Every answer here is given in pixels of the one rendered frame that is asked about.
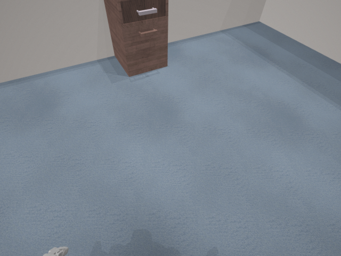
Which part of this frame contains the handle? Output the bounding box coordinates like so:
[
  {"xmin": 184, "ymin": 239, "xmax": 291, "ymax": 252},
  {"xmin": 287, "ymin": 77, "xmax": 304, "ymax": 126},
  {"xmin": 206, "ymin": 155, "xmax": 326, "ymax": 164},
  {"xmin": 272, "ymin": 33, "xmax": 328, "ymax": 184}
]
[
  {"xmin": 140, "ymin": 30, "xmax": 158, "ymax": 37},
  {"xmin": 136, "ymin": 7, "xmax": 157, "ymax": 16}
]

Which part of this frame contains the drawer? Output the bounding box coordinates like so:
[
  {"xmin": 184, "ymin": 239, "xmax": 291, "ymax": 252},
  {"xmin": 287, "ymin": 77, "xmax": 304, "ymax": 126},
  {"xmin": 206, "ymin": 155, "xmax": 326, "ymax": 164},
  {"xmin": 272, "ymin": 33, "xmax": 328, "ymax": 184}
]
[{"xmin": 120, "ymin": 0, "xmax": 166, "ymax": 24}]

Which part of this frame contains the cabinet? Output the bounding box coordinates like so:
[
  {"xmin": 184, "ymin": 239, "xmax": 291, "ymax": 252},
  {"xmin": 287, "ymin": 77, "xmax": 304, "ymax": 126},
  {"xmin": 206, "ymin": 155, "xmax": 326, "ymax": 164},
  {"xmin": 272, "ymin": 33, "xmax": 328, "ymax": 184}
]
[{"xmin": 104, "ymin": 0, "xmax": 168, "ymax": 77}]

